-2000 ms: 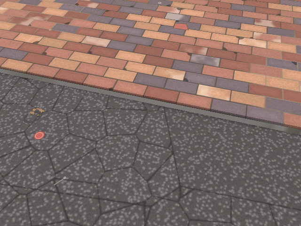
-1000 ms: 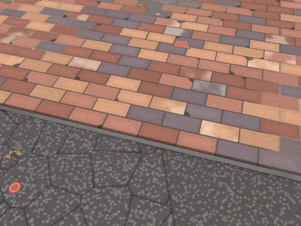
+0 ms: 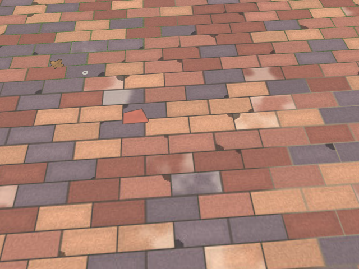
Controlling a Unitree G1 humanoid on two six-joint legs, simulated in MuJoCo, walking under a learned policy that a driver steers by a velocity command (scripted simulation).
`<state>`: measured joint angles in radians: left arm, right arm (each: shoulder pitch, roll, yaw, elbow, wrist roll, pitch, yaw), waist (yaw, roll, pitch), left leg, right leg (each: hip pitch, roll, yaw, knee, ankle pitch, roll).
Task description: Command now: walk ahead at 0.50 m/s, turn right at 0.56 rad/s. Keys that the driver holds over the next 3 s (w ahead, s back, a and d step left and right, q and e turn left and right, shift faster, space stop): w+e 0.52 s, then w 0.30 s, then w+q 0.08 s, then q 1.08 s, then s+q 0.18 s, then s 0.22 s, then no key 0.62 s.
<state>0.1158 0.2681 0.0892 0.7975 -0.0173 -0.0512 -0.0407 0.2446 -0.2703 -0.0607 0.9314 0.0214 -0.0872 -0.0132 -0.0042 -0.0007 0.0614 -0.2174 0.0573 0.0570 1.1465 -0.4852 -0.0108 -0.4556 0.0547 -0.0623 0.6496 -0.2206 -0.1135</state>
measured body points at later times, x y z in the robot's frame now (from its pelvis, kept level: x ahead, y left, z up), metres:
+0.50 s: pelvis +0.28 +0.02 +0.04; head +0.30 +0.01 +0.49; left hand +0.45 +0.26 -0.07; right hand +0.36 -0.27 -0.06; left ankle +0.40 +0.12 -0.67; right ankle +0.16 -0.06 -0.60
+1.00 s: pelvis +0.48 -0.12 +0.08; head +0.49 -0.15 +0.53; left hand +0.64 +0.10 -0.03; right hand +0.51 -0.42 -0.04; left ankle +0.58 +0.02 -0.57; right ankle +0.43 -0.19 -0.67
